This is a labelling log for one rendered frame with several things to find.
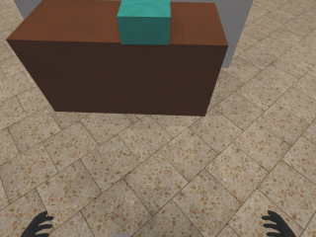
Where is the carton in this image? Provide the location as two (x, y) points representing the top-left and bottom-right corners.
(117, 0), (171, 45)

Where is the pedestal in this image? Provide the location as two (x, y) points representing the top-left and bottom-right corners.
(6, 0), (228, 117)

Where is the left robot hand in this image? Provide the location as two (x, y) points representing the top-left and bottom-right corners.
(21, 211), (54, 237)

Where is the right robot hand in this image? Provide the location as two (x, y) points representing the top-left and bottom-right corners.
(261, 210), (296, 237)

